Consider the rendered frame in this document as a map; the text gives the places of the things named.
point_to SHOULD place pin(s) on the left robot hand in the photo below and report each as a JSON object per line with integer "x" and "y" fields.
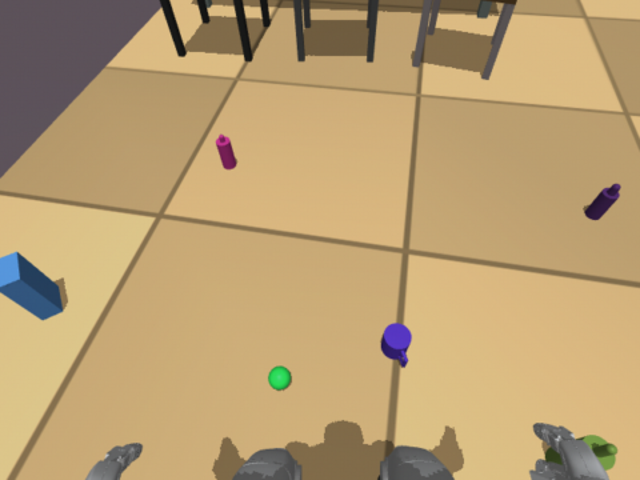
{"x": 115, "y": 462}

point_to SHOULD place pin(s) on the right robot hand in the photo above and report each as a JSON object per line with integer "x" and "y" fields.
{"x": 578, "y": 459}

